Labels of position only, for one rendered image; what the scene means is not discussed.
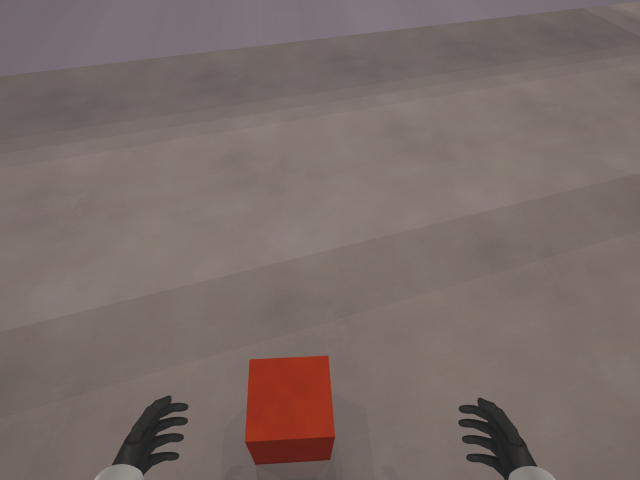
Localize robot right hand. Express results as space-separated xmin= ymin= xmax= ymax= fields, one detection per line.
xmin=458 ymin=398 xmax=537 ymax=480

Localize carton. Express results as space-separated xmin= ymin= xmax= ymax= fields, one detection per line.
xmin=245 ymin=356 xmax=335 ymax=465

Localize robot left hand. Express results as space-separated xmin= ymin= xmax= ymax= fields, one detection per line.
xmin=112 ymin=395 xmax=188 ymax=475

